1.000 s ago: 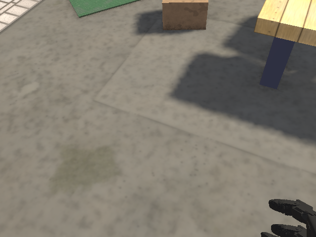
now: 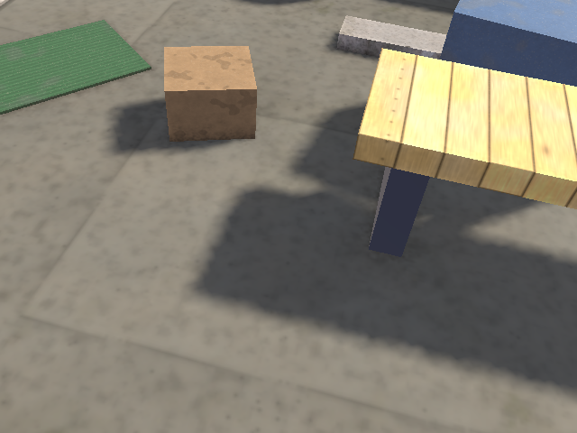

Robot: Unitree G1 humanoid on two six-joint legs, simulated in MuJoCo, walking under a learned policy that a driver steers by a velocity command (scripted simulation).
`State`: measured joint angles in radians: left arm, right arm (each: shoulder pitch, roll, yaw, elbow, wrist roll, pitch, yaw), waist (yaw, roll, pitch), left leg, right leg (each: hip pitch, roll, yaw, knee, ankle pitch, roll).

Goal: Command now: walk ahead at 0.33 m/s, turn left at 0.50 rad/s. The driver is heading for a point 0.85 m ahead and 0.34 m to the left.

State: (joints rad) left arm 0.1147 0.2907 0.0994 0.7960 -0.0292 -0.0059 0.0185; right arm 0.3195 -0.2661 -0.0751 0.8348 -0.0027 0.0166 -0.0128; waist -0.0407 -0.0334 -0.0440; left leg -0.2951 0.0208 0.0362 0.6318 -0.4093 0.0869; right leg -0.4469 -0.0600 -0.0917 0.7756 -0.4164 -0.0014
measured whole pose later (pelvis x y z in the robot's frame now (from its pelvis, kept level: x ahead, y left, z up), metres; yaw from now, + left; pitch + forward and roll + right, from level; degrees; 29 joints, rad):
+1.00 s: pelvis +0.45 +0.13 -0.01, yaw +35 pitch +2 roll -1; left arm 0.22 0.31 0.06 0.83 -0.02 -0.10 -0.01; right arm 0.16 -0.30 -0.07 0.60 0.02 -0.04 0.04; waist 0.02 0.00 0.09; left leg -0.46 -0.06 0.02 0.62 -0.18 0.10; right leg -0.30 -0.06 0.01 1.20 -0.45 0.00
